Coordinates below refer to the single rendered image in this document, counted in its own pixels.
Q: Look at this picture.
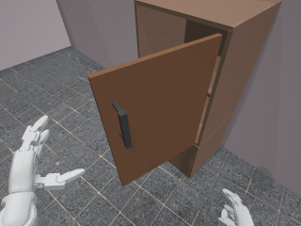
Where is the handle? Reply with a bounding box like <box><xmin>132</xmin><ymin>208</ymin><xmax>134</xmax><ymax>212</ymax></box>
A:
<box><xmin>112</xmin><ymin>101</ymin><xmax>133</xmax><ymax>149</ymax></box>

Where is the left robot hand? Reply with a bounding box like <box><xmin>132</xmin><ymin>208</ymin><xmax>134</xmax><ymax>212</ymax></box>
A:
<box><xmin>8</xmin><ymin>115</ymin><xmax>86</xmax><ymax>194</ymax></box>

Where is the cupboard door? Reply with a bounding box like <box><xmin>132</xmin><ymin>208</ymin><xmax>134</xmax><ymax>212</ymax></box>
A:
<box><xmin>87</xmin><ymin>33</ymin><xmax>223</xmax><ymax>186</ymax></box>

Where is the left robot forearm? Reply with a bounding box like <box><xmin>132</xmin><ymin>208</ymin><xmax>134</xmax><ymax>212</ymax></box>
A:
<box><xmin>0</xmin><ymin>191</ymin><xmax>39</xmax><ymax>226</ymax></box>

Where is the right robot hand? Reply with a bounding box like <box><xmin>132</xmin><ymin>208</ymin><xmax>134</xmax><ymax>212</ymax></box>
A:
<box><xmin>218</xmin><ymin>188</ymin><xmax>255</xmax><ymax>226</ymax></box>

